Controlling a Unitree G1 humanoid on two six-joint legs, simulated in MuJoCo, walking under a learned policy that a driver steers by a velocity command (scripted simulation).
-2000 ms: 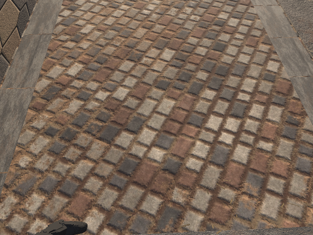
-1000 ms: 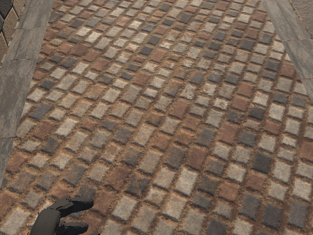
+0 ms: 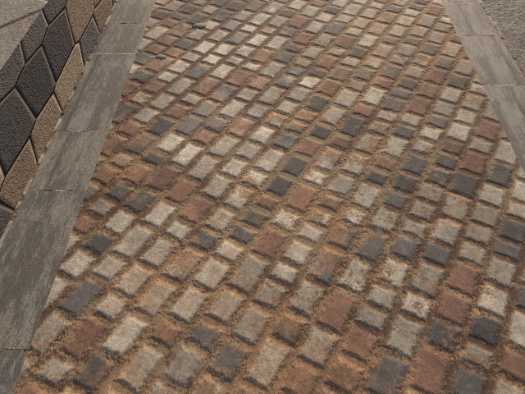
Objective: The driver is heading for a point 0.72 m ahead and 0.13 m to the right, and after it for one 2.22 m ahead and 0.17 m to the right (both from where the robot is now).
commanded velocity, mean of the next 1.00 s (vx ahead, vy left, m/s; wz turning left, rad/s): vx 0.10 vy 0.00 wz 0.00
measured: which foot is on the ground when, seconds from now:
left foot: down 0.00-1.00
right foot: down 0.00-0.48, up 0.50-0.76, down 0.78-1.00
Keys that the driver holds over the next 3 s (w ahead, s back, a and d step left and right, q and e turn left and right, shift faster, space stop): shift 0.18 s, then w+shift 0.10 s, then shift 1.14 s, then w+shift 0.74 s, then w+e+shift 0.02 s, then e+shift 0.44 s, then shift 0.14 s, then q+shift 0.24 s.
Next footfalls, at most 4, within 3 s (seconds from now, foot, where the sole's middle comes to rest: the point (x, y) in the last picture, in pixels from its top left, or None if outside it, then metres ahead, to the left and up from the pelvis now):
0.78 right None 0.17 -0.08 -0.78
1.78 right None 0.31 -0.13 -0.78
2.24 left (254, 313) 0.77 0.05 -0.78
2.68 right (322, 260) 0.95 -0.16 -0.78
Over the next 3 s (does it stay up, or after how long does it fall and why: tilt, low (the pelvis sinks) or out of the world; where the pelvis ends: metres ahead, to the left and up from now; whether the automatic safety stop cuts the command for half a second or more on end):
stays up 0.85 -0.07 -0.01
